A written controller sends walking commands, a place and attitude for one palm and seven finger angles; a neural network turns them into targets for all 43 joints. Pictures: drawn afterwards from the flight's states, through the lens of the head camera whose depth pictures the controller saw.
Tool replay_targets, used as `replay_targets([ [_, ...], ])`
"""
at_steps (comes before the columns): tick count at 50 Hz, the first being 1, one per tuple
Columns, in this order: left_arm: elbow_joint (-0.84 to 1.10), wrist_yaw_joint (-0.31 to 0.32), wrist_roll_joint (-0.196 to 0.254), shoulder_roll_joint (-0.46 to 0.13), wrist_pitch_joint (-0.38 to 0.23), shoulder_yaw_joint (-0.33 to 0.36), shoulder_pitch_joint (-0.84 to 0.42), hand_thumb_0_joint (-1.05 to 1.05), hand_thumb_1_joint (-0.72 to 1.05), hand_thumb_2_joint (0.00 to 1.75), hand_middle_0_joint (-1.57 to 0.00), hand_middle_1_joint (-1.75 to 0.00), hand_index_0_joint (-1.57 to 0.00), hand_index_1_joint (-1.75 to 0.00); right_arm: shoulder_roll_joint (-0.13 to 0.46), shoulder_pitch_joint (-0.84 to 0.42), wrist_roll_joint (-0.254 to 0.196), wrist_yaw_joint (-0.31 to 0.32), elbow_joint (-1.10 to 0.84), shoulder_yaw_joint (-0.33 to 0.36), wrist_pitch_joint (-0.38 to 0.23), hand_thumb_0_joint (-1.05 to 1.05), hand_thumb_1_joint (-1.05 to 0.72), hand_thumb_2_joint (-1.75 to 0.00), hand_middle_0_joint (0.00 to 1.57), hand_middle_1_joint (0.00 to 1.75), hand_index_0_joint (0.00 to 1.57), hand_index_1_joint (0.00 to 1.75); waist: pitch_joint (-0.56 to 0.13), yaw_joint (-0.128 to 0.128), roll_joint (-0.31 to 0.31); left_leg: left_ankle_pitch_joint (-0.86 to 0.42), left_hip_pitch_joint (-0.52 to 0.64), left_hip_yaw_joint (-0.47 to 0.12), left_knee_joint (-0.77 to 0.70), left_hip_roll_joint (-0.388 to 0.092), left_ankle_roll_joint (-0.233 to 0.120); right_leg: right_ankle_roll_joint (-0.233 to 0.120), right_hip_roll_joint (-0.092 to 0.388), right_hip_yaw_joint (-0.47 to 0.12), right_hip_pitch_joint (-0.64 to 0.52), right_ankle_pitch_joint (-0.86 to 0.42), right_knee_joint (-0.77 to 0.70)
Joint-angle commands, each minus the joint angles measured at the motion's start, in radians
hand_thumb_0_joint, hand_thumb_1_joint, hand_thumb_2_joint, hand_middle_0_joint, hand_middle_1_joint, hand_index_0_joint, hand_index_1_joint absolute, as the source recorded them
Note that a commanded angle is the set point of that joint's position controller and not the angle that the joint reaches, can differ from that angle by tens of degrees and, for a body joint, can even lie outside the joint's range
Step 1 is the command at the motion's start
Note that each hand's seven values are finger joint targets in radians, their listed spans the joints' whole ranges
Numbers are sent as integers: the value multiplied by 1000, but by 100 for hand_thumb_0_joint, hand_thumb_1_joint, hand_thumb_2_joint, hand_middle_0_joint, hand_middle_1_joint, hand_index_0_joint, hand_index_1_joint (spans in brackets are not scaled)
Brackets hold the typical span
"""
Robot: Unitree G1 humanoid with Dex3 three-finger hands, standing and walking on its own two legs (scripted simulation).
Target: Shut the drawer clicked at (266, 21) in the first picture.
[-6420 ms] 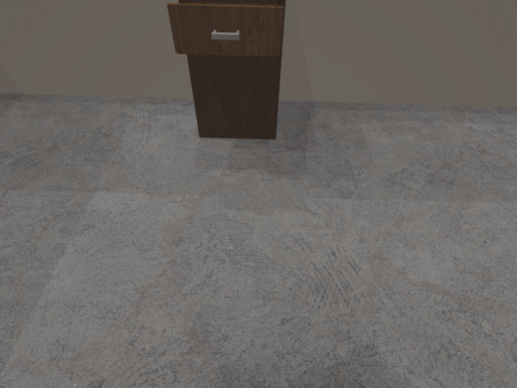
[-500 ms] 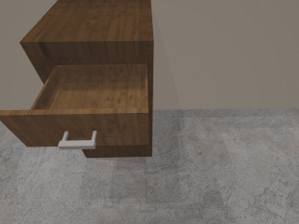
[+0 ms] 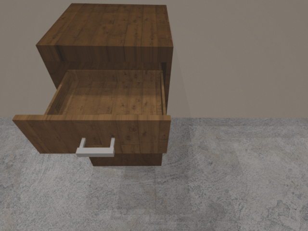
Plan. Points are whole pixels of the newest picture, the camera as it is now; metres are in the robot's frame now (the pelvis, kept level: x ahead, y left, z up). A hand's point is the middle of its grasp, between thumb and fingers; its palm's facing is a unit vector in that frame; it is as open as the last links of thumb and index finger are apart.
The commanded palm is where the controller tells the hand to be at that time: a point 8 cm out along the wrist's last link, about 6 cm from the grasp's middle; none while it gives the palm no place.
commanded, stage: shuffle to correct the standing spot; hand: left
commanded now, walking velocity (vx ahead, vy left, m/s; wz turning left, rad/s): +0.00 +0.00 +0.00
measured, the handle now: (97, 146) +0.35 +0.20 -0.01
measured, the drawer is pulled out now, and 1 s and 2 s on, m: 0.29 0.29 0.29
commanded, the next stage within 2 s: come to a stop and stand still in 0.28 s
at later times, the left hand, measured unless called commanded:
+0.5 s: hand out of the picture +0.00 +0.14 -0.19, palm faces +0.09 -0.98 -0.15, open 7.4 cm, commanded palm none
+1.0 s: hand out of the picture +0.10 +0.17 -0.17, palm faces +0.07 -0.97 -0.25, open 7.4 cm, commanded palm none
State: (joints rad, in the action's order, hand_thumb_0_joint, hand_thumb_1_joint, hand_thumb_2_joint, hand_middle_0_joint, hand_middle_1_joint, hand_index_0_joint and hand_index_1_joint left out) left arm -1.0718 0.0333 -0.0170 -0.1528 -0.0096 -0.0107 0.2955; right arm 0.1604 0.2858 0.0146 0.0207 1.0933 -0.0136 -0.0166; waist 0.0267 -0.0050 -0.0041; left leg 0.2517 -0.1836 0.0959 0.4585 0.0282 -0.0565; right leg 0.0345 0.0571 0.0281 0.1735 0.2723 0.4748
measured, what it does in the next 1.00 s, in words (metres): shifts its weight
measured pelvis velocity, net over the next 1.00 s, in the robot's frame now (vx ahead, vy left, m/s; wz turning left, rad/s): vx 0.05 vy -0.02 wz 0.03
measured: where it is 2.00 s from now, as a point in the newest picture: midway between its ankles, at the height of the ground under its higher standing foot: outside the picture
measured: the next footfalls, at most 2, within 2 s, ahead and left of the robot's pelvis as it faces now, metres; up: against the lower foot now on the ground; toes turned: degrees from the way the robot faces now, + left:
none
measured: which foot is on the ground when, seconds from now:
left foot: down 0.00-1.00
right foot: down 0.00-1.00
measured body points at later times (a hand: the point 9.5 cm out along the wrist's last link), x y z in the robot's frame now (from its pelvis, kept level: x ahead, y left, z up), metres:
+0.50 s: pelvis +0.06 -0.01 -0.01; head +0.08 +0.00 +0.43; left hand +0.00 +0.19 -0.18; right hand +0.07 -0.24 -0.17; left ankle +0.01 +0.07 -0.74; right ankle -0.01 -0.14 -0.74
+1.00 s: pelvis +0.05 -0.02 +0.00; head +0.07 -0.02 +0.44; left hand +0.10 +0.22 -0.15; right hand +0.11 -0.25 -0.16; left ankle +0.01 +0.07 -0.74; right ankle +0.05 -0.14 -0.74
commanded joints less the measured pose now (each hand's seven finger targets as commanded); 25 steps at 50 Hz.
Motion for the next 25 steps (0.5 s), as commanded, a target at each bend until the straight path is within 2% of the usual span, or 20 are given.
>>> replay_targets([
  [1, 16, 8, 3, -87, -11, 16, 68, 0, 90, 90, -20, -30, -20, -30, 100, 42, -4, 5, -25, 15, -20, 0, -90, -90, 20, 30, 20, 30, 44, 1, 19, -148, -19, -143, -126, -130, 11, -52, 46, -45, 18, -118, -73],
  [2, 8, 7, 3, -85, -11, 15, 75, 0, 90, 90, -20, -30, -20, -30, 100, 46, -3, 4, -17, 14, -18, 0, -90, -90, 20, 30, 20, 30, 37, 4, 7, -95, -13, -146, -130, -130, 10, -52, 42, -38, 15, -78, -70],
  [4, 6, 2, -4, -85, -7, 18, 72, 0, 90, 90, -20, -30, -20, -30, 109, 47, -2, 2, -11, 20, -10, 0, -90, -90, 20, 30, 20, 30, 56, 8, 23, 90, -32, -179, -170, -143, -4, -53, 27, -1, 38, 36, -43],
  [6, 8, -3, -11, -72, -3, 17, 77, 0, 90, 90, -20, -30, -20, -30, 126, 44, 1, 0, -15, 29, -3, 0, -90, -90, 20, 30, 20, 30, 101, 9, 73, 254, -73, -228, -221, -163, -22, -54, 9, 32, 80, 110, -2],
  [9, 12, -9, -16, -69, -7, 20, 82, 0, 90, 90, -20, -30, -20, -30, 124, 52, 3, 0, -15, 34, -1, 0, -90, -90, 20, 30, 20, 30, 126, 9, 73, 298, -90, -279, -233, -178, -51, -60, -1, 54, 109, 124, 30],
  [11, 2, -10, -15, -57, -15, 18, 109, 0, 90, 90, -20, -30, -20, -30, 116, 56, 2, 1, -16, 35, -6, 0, -90, -90, 20, 30, 20, 30, 112, 2, 57, 238, -78, -266, -197, -174, -57, -66, 7, 43, 104, 98, 17],
  [13, -10, -10, -10, -58, -23, 20, 136, 0, 90, 90, -20, -30, -20, -30, 105, 55, 2, 1, -18, 34, -14, 0, -90, -90, 20, 30, 20, 30, 85, -3, 31, 114, -70, -216, -127, -151, -50, -75, 23, 22, 67, 44, -2],
  [14, -13, -10, -9, -62, -26, 24, 143, 0, 90, 90, -20, -30, -20, -30, 89, 59, 1, 2, -15, 33, -18, 0, -90, -90, 20, 30, 20, 30, 76, -2, -6, 53, -74, -190, -95, -136, -46, -82, 28, 11, 44, 8, -9],
  [16, -28, -6, -6, -82, -34, 31, 177, 0, 90, 90, -20, -30, -20, -30, 76, 50, 0, 3, -18, 30, -27, 0, -90, -90, 20, 30, 20, 30, 42, -9, -67, -89, -85, -105, 23, -92, -27, -97, 70, -36, -17, -119, -21],
  [18, -45, -1, -4, -111, -36, 41, 215, 0, 90, 90, -20, -30, -20, -30, 53, 33, 1, 2, -24, 27, -31, 0, -90, -90, 20, 30, 20, 30, 28, -20, -164, -45, -168, -37, 134, -45, -6, -126, 120, -101, -108, -268, -40],
  [19, -50, 1, -5, -126, -36, 49, 242, 0, 90, 90, -20, -30, -20, -30, 42, 18, 3, 0, -34, 27, -30, 0, -90, -90, 20, 30, 20, 30, 31, -27, -199, 30, -223, 3, 187, -23, 4, -153, 159, -141, -149, -328, -57],
  [20, -53, 5, -6, -127, -36, 52, 251, 0, 90, 90, -20, -30, -20, -30, 31, -10, 4, 1, -43, 27, -29, 0, -90, -90, 20, 30, 20, 30, 65, -34, -217, 104, -266, 17, 223, -24, 13, -179, 196, -180, -152, -435, -61],
  [21, -53, 10, -8, -117, -36, 50, 248, 0, 90, 90, -20, -30, -20, -30, 20, -28, 2, 2, -46, 23, -28, 0, -90, -90, 20, 30, 20, 30, 77, -34, -196, 159, -270, 10, 212, -32, 20, -192, 208, -174, -154, -584, -43],
  [22, -46, 13, -9, -106, -33, 43, 223, 0, 90, 90, -20, -30, -20, -30, 12, -19, -2, 5, -36, 17, -26, 0, -90, -90, 20, 30, 20, 30, 80, -18, -153, 135, -208, 6, 141, -42, 24, -183, 197, -135, -123, -686, -11],
  [23, -36, 14, -6, -99, -30, 39, 174, 0, 90, 90, -20, -30, -20, -30, 12, 28, -5, 8, -11, 16, -26, 0, -90, -90, 20, 30, 20, 30, 53, 19, -102, -54, -73, -3, 21, -50, 24, -140, 146, -63, -68, -765, 58],
  [24, -17, 14, 0, -84, -29, 35, 139, 0, 90, 90, -20, -30, -20, -30, 44, 97, -1, 12, 23, 21, -32, 0, -90, -90, 20, 30, 20, 30, 9, 40, -2, -426, 68, -43, 17, -84, 7, -90, 68, 6, -8, -732, 157],
  [25, -1, 19, 8, -73, -31, 29, 107, 0, 90, 90, -20, -30, -20, -30, 94, 157, -1, 25, 49, 29, -34, 0, -90, -90, 20, 30, 20, 30, -40, 55, 136, -854, 184, -99, 69, -154, -26, -52, 37, 45, 52, -578, 221],
])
